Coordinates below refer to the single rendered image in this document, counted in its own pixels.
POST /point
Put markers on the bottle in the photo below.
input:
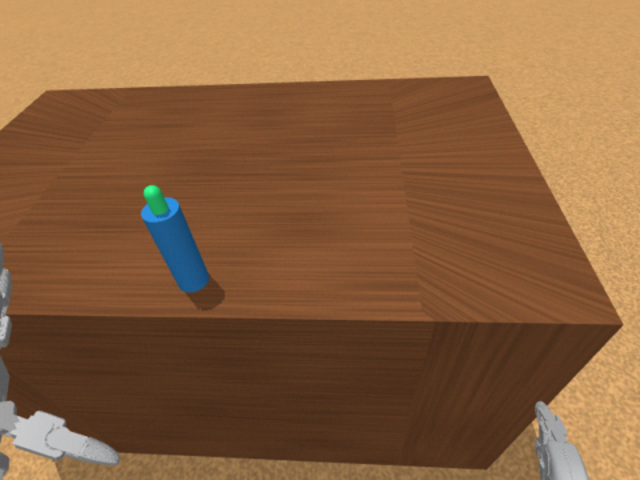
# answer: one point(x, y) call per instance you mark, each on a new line
point(169, 229)

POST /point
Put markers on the right robot hand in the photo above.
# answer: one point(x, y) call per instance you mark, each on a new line
point(558, 459)

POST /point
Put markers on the left robot hand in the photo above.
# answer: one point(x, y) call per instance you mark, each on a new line
point(42, 434)

